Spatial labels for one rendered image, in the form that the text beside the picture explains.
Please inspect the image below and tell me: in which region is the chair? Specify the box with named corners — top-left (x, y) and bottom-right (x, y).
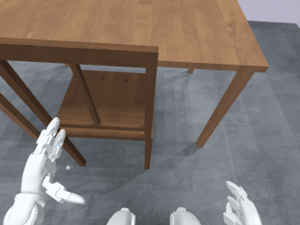
top-left (0, 37), bottom-right (158, 170)

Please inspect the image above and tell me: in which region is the right robot hand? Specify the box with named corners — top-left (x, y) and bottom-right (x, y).
top-left (223, 181), bottom-right (262, 225)

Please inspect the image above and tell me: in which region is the left robot hand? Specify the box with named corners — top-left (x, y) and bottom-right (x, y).
top-left (21, 117), bottom-right (85, 204)

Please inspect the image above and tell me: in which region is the table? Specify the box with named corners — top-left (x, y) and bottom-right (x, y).
top-left (0, 0), bottom-right (269, 147)

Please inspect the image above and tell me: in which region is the right robot shin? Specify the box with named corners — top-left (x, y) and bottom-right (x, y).
top-left (176, 207), bottom-right (187, 211)

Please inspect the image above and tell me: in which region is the left robot forearm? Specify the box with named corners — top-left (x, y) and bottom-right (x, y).
top-left (3, 192), bottom-right (47, 225)

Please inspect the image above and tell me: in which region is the left robot thigh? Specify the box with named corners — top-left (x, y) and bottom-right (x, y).
top-left (107, 210), bottom-right (136, 225)

